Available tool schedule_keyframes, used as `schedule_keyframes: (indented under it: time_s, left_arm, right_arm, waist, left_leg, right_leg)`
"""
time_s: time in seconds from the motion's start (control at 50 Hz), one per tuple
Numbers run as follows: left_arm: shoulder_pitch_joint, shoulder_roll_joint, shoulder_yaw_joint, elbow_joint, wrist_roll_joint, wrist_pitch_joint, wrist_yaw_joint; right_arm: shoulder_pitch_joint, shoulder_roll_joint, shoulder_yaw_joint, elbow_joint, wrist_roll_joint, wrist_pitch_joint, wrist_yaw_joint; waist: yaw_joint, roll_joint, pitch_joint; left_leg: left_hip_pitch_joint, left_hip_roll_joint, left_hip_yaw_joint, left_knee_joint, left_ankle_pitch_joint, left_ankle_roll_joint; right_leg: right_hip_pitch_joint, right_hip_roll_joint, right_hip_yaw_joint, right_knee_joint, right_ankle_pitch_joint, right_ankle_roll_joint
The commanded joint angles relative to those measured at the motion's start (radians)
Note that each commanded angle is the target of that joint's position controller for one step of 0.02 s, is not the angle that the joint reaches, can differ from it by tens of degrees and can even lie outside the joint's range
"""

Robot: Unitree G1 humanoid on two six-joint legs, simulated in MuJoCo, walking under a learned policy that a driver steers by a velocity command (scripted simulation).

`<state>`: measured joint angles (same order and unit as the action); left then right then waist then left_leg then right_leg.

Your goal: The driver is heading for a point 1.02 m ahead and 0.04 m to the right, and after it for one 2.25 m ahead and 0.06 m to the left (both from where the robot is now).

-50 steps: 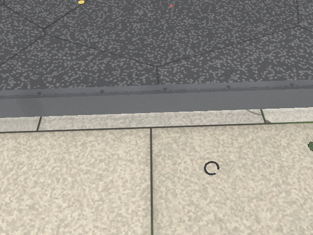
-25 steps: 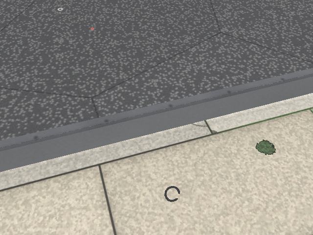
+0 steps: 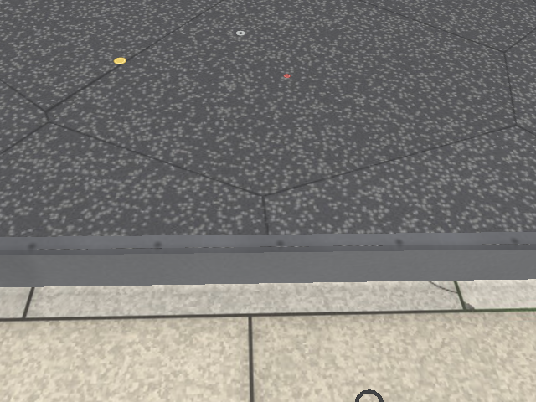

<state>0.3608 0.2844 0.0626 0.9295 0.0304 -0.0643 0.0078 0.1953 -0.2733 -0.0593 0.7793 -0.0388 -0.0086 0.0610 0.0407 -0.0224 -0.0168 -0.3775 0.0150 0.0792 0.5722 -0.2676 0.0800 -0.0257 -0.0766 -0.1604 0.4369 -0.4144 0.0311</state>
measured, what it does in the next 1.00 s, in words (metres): walks ahead: right foot, then left foot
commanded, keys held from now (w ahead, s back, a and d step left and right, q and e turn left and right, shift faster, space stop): w+q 0.16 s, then q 0.02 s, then e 0.82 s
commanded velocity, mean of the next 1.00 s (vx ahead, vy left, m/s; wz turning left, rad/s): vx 0.18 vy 0.00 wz -0.13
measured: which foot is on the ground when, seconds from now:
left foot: down 0.00-0.46, up 0.48-0.98, down 1.00-1.00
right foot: down 0.00-0.00, up 0.02-0.44, down 0.46-1.00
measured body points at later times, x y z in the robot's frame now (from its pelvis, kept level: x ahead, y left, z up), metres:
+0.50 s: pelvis +0.22 +0.03 -0.01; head +0.26 +0.03 +0.44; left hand +0.32 +0.29 -0.13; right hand +0.30 -0.23 -0.15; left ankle +0.06 +0.09 -0.69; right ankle +0.35 -0.01 -0.73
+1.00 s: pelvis +0.27 +0.07 +0.01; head +0.29 +0.07 +0.46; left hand +0.41 +0.34 -0.12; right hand +0.32 -0.22 -0.11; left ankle +0.29 +0.18 -0.73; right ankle +0.35 -0.01 -0.73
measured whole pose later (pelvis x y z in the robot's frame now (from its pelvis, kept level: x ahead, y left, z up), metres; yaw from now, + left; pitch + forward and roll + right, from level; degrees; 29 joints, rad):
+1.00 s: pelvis +0.27 +0.07 +0.01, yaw -12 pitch +1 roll +1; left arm 0.20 0.29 0.09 0.86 0.01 0.05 -0.01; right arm 0.20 -0.28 -0.03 0.82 0.00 0.01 -0.06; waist 0.02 -0.03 0.03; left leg -0.24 -0.06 -0.08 0.47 -0.32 0.02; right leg -0.36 0.18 0.23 0.43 -0.08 -0.05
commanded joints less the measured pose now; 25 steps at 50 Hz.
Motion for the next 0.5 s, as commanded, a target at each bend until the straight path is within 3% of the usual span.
schedule_keyframes:
  time_s: [0.02, 0.04, 0.08, 0.1, 0.14, 0.16, 0.2, 0.24, 0.32, 0.36, 0.42, 0.44, 0.46, 0.48, 0.5]
  left_arm:
    - [-0.083, 0.021, -0.009, -0.146, -0.002, -0.013, -0.017]
    - [-0.154, 0.066, 0.000, -0.162, 0.019, -0.021, -0.020]
    - [-0.167, 0.082, 0.000, -0.156, -0.003, -0.035, -0.036]
    - [-0.158, 0.081, 0.001, -0.148, 0.000, -0.033, -0.036]
    - [-0.127, 0.077, -0.002, -0.135, 0.023, -0.006, -0.041]
    - [-0.129, 0.076, -0.002, -0.141, 0.024, 0.005, -0.042]
    - [-0.146, 0.061, -0.006, -0.150, 0.015, 0.019, -0.038]
    - [-0.184, 0.038, -0.016, -0.159, 0.011, 0.020, -0.036]
    - [-0.276, 0.007, -0.038, -0.169, -0.007, 0.012, -0.038]
    - [-0.263, 0.019, -0.038, -0.159, -0.012, 0.006, -0.035]
    - [-0.088, 0.079, -0.017, -0.094, -0.005, -0.005, -0.028]
    - [0.002, 0.088, -0.010, -0.064, -0.002, -0.015, -0.024]
    - [0.071, 0.140, 0.004, -0.055, 0.001, -0.022, -0.017]
    - [0.052, 0.234, 0.027, -0.071, 0.003, -0.016, -0.016]
    - [0.027, 0.204, 0.030, -0.081, -0.044, 0.001, -0.021]
  right_arm:
    - [0.373, -0.270, -0.081, 0.024, -0.005, -0.030, -0.032]
    - [0.345, -0.263, -0.072, 0.025, 0.020, -0.029, -0.035]
    - [0.234, -0.185, -0.054, 0.004, 0.022, -0.023, -0.043]
    - [0.182, -0.158, -0.044, -0.011, 0.024, -0.023, -0.046]
    - [0.140, -0.134, -0.033, -0.020, 0.035, -0.037, -0.050]
    - [0.150, -0.137, -0.034, -0.015, 0.039, -0.046, -0.050]
    - [0.167, -0.144, -0.034, 0.000, 0.041, -0.057, -0.053]
    - [0.180, -0.120, -0.024, 0.018, 0.040, -0.060, -0.056]
    - [0.198, -0.091, -0.007, 0.050, 0.030, -0.060, -0.065]
    - [0.196, -0.097, -0.005, 0.070, 0.025, -0.061, -0.070]
    - [0.130, -0.120, -0.012, 0.073, 0.019, -0.058, -0.088]
    - [0.106, -0.138, -0.017, 0.071, 0.022, -0.051, -0.091]
    - [0.116, -0.142, -0.017, 0.050, 0.024, -0.051, -0.093]
    - [0.251, -0.046, 0.000, 0.037, 0.041, -0.045, -0.091]
    - [0.278, -0.068, 0.004, 0.057, 0.023, -0.030, -0.089]
  waist:
    - [-0.184, 0.377, -0.114]
    - [-0.166, 0.280, -0.087]
    - [-0.106, 0.084, 0.024]
    - [-0.074, 0.048, 0.047]
    - [-0.041, 0.091, 0.031]
    - [-0.034, 0.087, 0.025]
    - [-0.021, 0.072, 0.038]
    - [-0.029, 0.078, 0.042]
    - [-0.077, 0.113, 0.034]
    - [-0.073, 0.115, 0.032]
    - [0.007, 0.097, -0.006]
    - [0.056, 0.064, -0.032]
    - [0.070, -0.011, -0.100]
    - [-0.029, -0.238, -0.187]
    - [-0.036, -0.174, -0.298]
  left_leg:
    - [0.573, 0.280, -0.598, -0.291, -0.328, 0.181]
    - [0.566, 0.339, -0.841, -0.406, -0.261, 0.232]
    - [0.439, 0.270, -0.570, -0.330, -0.014, 0.199]
    - [0.366, 0.217, -0.482, -0.344, 0.075, 0.167]
    - [0.314, 0.155, -0.388, -0.367, 0.252, 0.150]
    - [0.312, 0.145, -0.371, -0.368, 0.329, 0.159]
    - [0.313, 0.137, -0.308, -0.352, 0.600, 0.162]
    - [0.312, 0.111, -0.222, -0.328, 0.813, 0.130]
    - [0.318, 0.079, -0.128, -0.320, 0.865, 0.059]
    - [0.349, 0.111, -0.128, -0.304, 0.855, 0.046]
    - [0.414, 0.136, -0.119, -0.114, 0.994, 0.027]
    - [0.407, 0.101, -0.089, 0.052, 0.933, 0.014]
    - [0.305, 0.033, -0.055, 0.289, 0.643, -0.009]
    - [0.032, -0.143, -0.015, 0.652, -0.214, -0.054]
    - [-0.068, -0.152, -0.122, 0.776, -0.335, -0.058]
  right_leg:
    - [-0.599, 0.035, -0.072, 0.665, 0.110, -0.043]
    - [-0.764, 0.089, 0.138, 0.792, -0.096, -0.049]
    - [-0.764, -0.015, 0.190, 0.779, 0.070, -0.069]
    - [-0.708, -0.033, 0.190, 0.706, 0.111, -0.065]
    - [-0.629, -0.030, 0.171, 0.657, 0.165, -0.039]
    - [-0.629, -0.020, 0.163, 0.646, 0.179, -0.026]
    - [-0.643, -0.005, 0.141, 0.594, 0.209, -0.002]
    - [-0.620, 0.010, 0.109, 0.493, 0.267, 0.001]
    - [-0.485, 0.053, 0.062, 0.232, 0.434, -0.044]
    - [-0.424, 0.066, 0.077, 0.172, 0.458, -0.076]
    - [-0.292, 0.122, 0.105, 0.105, 0.362, -0.130]
    - [-0.200, 0.132, 0.105, 0.001, 0.443, -0.144]
    - [-0.050, 0.016, 0.242, 0.016, 0.795, -0.178]
    - [0.164, -0.261, 0.581, 0.080, 1.355, -0.364]
    - [0.200, -0.303, 0.762, -0.012, 1.242, -0.456]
